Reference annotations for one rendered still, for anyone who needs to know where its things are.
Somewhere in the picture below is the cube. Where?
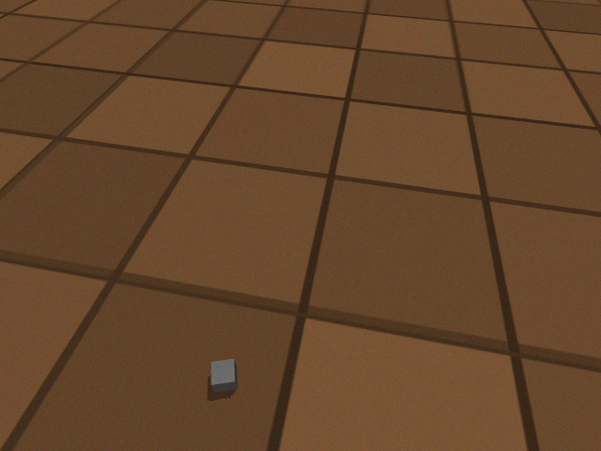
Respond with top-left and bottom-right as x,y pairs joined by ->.
211,359 -> 238,393

